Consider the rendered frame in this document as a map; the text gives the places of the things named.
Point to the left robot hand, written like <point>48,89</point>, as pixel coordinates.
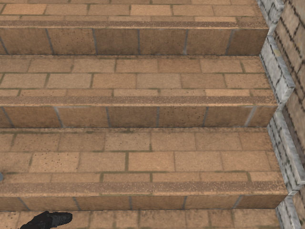
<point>47,220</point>

